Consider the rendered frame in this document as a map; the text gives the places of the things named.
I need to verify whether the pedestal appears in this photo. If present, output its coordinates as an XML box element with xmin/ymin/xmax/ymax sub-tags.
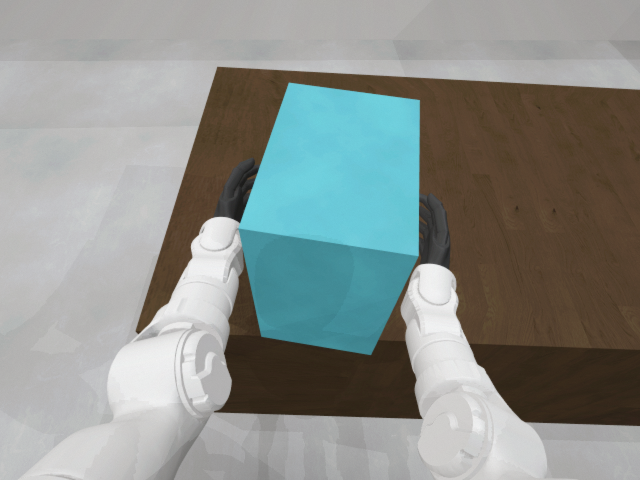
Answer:
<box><xmin>136</xmin><ymin>67</ymin><xmax>640</xmax><ymax>426</ymax></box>

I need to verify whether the right robot upper arm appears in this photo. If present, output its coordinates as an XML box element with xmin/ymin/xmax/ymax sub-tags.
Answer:
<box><xmin>417</xmin><ymin>391</ymin><xmax>577</xmax><ymax>480</ymax></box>

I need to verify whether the left robot upper arm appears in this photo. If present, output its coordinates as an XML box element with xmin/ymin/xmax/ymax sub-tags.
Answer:
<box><xmin>18</xmin><ymin>328</ymin><xmax>232</xmax><ymax>480</ymax></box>

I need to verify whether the left robot hand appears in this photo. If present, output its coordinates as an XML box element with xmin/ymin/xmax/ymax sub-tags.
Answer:
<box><xmin>213</xmin><ymin>158</ymin><xmax>261</xmax><ymax>223</ymax></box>

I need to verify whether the right robot hand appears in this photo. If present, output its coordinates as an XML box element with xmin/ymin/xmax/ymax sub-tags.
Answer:
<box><xmin>419</xmin><ymin>193</ymin><xmax>450</xmax><ymax>270</ymax></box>

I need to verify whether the left robot forearm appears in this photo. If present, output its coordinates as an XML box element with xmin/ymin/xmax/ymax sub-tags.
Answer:
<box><xmin>107</xmin><ymin>217</ymin><xmax>244</xmax><ymax>413</ymax></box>

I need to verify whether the carton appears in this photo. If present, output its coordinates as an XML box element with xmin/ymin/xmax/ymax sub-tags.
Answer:
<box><xmin>238</xmin><ymin>83</ymin><xmax>420</xmax><ymax>355</ymax></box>

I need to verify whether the right robot forearm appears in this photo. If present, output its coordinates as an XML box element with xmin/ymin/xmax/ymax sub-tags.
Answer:
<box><xmin>401</xmin><ymin>264</ymin><xmax>521</xmax><ymax>420</ymax></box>

